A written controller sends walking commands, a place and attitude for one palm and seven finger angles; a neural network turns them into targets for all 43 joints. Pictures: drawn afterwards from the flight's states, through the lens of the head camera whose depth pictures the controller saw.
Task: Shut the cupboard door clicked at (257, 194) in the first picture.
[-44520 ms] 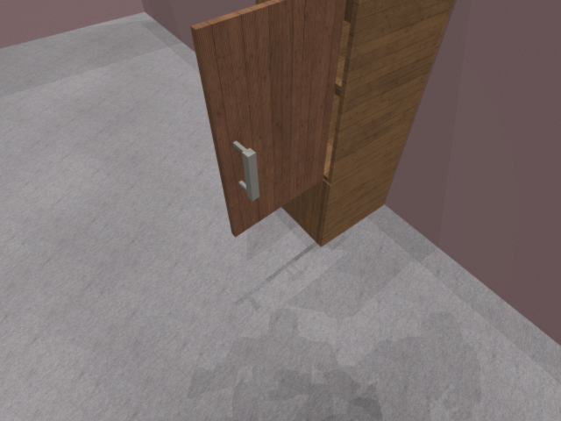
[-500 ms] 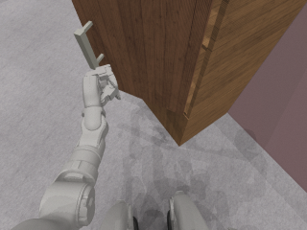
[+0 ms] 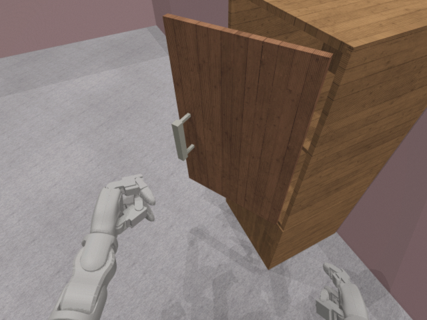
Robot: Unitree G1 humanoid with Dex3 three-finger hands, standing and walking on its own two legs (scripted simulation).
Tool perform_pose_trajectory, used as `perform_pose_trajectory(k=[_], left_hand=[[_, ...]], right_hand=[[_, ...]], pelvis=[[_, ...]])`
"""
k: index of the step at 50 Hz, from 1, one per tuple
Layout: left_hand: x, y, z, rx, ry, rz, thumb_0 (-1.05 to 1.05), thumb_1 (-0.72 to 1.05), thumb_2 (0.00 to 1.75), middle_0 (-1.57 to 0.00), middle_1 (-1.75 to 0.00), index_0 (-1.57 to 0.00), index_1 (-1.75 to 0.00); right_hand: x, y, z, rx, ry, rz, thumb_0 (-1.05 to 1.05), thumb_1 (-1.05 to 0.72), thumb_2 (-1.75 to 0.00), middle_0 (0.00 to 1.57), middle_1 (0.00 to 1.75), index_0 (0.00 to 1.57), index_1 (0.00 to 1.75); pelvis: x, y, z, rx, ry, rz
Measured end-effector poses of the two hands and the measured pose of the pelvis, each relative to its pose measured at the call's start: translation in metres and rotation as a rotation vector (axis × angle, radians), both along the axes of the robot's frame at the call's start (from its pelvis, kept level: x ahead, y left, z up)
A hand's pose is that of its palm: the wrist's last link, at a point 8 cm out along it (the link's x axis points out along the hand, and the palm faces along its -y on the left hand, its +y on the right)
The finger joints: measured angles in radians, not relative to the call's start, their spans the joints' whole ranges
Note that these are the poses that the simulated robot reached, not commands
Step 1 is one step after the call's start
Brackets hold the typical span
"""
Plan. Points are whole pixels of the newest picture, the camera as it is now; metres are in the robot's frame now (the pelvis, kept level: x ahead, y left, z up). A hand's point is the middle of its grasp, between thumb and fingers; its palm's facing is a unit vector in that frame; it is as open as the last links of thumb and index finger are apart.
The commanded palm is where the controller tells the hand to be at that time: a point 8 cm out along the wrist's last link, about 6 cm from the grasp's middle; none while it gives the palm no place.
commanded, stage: draw the hand back to the body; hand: left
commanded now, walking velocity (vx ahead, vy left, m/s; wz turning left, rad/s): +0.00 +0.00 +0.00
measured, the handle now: (184, 137) +0.62 +0.13 -0.06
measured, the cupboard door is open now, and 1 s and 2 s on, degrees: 30 30 30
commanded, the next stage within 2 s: step back with the hand held close in 0.90 s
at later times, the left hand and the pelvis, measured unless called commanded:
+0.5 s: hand (16, 226) +0.21 +0.27 +0.17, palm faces +0.43 -0.79 -0.43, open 5.9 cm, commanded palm +0.15 +0.32 +0.19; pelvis +0.01 +0.01 +0.02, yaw +1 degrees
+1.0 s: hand (4, 234) +0.19 +0.28 +0.18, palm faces +0.46 -0.78 -0.42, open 7.4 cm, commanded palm +0.14 +0.31 +0.19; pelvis +0.00 +0.01 +0.02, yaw +0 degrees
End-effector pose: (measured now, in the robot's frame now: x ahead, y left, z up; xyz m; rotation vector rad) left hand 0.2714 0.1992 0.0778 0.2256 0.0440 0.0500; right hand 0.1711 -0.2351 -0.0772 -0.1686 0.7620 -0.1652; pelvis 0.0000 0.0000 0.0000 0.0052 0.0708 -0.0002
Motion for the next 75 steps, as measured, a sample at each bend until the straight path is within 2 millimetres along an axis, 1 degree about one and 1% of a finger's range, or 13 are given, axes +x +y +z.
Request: perform_pose_trajectory(k=[3, 6, 9, 13, 19, 29, 33, 39, 45, 55, 64, 69, 75], left_hand=[[-0.013, 0.016, 0.014, 0.023, 0.005, 0.057, 0.02, 0.9, 0.89, -1.06, -1.23, -1.06, -1.24], [-0.025, 0.032, 0.028, 0.037, -0.005, 0.113, 0.02, 0.9, 0.89, -0.98, -1.15, -0.98, -1.15], [-0.038, 0.046, 0.04, 0.054, -0.021, 0.164, 0.02, 0.9, 0.89, -0.9, -1.06, -0.9, -1.06], [-0.055, 0.063, 0.056, 0.089, -0.043, 0.221, 0.02, 0.9, 0.89, -0.79, -0.94, -0.8, -0.95], [-0.08, 0.088, 0.084, 0.171, -0.095, 0.301, 0.02, 0.9, 0.89, -0.63, -0.76, -0.63, -0.77], [-0.123, 0.122, 0.125, 0.323, -0.193, 0.423, 0.02, 0.9, 0.89, -0.36, -0.47, -0.36, -0.47], [-0.13, 0.123, 0.122, 0.309, -0.196, 0.449, 0.02, 0.9, 0.89, -0.28, -0.38, -0.29, -0.39], [-0.126, 0.114, 0.107, 0.256, -0.175, 0.422, 0.02, 0.9, 0.89, -0.23, -0.32, -0.23, -0.33], [-0.123, 0.109, 0.113, 0.266, -0.207, 0.386, 0.02, 0.89, 0.89, -0.21, -0.31, -0.22, -0.31], [-0.121, 0.114, 0.117, 0.297, -0.217, 0.383, 0.02, 0.89, 0.89, -0.21, -0.3, -0.21, -0.3], [-0.115, 0.125, 0.112, 0.349, -0.195, 0.307, 0.02, 0.89, 0.89, -0.21, -0.3, -0.21, -0.3], [-0.122, 0.134, 0.116, 0.381, -0.212, 0.28, 0.02, 0.89, 0.89, -0.21, -0.3, -0.21, -0.3], [-0.145, 0.144, 0.114, 0.379, -0.251, 0.286, 0.02, 0.89, 0.89, -0.21, -0.3, -0.21, -0.3]], right_hand=[[0.018, 0.016, 0.011, 0.008, -0.042, 0.043, 0.01, -0.91, -0.9, 0.2, 0.3, 0.2, 0.3], [0.03, 0.031, 0.019, 0.019, -0.072, 0.085, 0.01, -0.91, -0.9, 0.2, 0.3, 0.2, 0.3], [0.037, 0.043, 0.023, 0.03, -0.088, 0.119, 0.01, -0.9, -0.9, 0.2, 0.3, 0.2, 0.3], [0.038, 0.052, 0.023, 0.039, -0.091, 0.148, 0.01, -0.9, -0.9, 0.2, 0.3, 0.2, 0.3], [0.031, 0.052, 0.017, 0.042, -0.068, 0.157, 0.01, -0.9, -0.9, 0.2, 0.3, 0.2, 0.3], [0.013, 0.034, 0.01, 0.017, -0.044, 0.121, 0.02, -0.9, -0.9, 0.2, 0.3, 0.2, 0.3], [0.009, 0.028, 0.009, 0.002, -0.045, 0.115, 0.02, -0.9, -0.9, 0.2, 0.3, 0.2, 0.3], [0.004, 0.021, 0.013, -0.018, -0.058, 0.101, 0.02, -0.9, -0.9, 0.2, 0.3, 0.2, 0.3], [0.005, 0.021, 0.019, -0.017, -0.094, 0.092, 0.02, -0.9, -0.9, 0.2, 0.3, 0.2, 0.3], [0.004, 0.022, 0.017, -0.007, -0.077, 0.088, 0.02, -0.9, -0.9, 0.2, 0.3, 0.2, 0.3], [-0.012, 0.011, 0.014, -0.059, -0.011, -0.007, 0.02, -0.9, -0.9, 0.2, 0.3, 0.2, 0.3], [-0.025, 0.016, 0.018, -0.072, -0.01, -0.033, 0.02, -0.9, -0.9, 0.2, 0.3, 0.2, 0.3], [-0.046, 0.026, 0.021, -0.079, -0.031, -0.024, 0.02, -0.9, -0.9, 0.2, 0.3, 0.2, 0.3]], pelvis=[[0.004, 0.003, 0.007, -0.003, -0.036, 0.006], [0.007, 0.005, 0.012, -0.005, -0.064, 0.011], [0.01, 0.008, 0.015, -0.007, -0.084, 0.013], [0.014, 0.011, 0.018, -0.009, -0.102, 0.015], [0.016, 0.014, 0.02, -0.011, -0.114, 0.015], [0.012, 0.014, 0.02, -0.013, -0.123, 0.012], [0.008, 0.013, 0.02, -0.011, -0.127, 0.014], [0.004, 0.011, 0.02, -0.01, -0.131, 0.01], [0.003, 0.009, 0.02, -0.012, -0.138, 0.003], [0.002, 0.01, 0.02, -0.022, -0.107, 0.003], [-0.006, 0.026, 0.016, -0.02, -0.055, -0.008], [-0.017, 0.034, 0.013, -0.017, -0.054, -0.018], [-0.038, 0.04, 0.008, -0.021, -0.062, -0.018]])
